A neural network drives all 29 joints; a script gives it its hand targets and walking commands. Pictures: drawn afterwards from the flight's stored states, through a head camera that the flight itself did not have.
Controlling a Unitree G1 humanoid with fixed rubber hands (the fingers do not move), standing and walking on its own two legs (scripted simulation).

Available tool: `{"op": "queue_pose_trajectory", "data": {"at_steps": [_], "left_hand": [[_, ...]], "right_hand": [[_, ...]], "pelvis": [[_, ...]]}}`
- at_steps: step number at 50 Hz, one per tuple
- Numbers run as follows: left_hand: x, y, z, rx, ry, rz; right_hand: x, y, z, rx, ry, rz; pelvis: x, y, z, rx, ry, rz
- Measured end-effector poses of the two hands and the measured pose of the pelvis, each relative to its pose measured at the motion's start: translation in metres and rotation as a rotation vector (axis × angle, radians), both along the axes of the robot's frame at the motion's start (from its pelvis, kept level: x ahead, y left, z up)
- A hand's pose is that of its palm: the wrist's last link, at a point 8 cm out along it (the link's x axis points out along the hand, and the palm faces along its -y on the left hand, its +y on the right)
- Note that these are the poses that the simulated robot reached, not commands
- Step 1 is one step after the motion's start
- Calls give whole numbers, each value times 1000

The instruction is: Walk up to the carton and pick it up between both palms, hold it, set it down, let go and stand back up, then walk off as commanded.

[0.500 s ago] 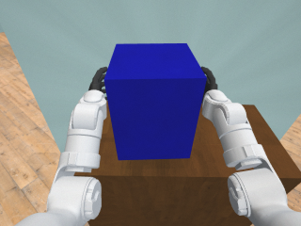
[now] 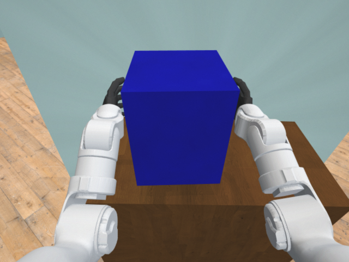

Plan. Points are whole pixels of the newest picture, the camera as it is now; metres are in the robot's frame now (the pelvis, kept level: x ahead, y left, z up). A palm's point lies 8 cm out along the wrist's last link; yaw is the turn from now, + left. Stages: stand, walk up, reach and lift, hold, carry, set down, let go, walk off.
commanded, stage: hold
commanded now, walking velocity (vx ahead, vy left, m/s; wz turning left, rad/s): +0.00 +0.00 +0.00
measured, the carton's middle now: (177, 117) +0.41 +0.00 +0.17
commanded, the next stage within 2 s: set down in 1.08 s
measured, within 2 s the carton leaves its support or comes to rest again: neither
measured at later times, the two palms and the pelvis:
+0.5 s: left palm (112, 110) +0.38 +0.15 +0.20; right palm (242, 110) +0.38 -0.14 +0.21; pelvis +0.00 +0.00 +0.00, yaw +0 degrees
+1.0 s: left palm (112, 109) +0.38 +0.15 +0.20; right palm (243, 110) +0.38 -0.14 +0.21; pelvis +0.00 +0.00 +0.00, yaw +0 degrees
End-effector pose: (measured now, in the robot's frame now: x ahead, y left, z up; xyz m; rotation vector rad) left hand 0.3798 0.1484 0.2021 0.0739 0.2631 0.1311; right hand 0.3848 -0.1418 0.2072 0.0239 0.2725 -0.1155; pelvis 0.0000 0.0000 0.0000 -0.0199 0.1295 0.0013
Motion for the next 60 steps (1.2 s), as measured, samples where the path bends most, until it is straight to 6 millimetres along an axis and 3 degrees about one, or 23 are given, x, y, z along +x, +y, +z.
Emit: {"op": "queue_pose_trajectory", "data": {"at_steps": [54, 60], "left_hand": [[0, -1, 2, 0, -3, -2], [-4, 0, 13, 2, -34, -2]], "right_hand": [[-1, -1, 1, 0, 1, -2], [-5, 0, 12, -39, -31, 8]], "pelvis": [[0, 0, 0, 0, -1, -2], [1, 0, 1, 0, -25, -1]]}}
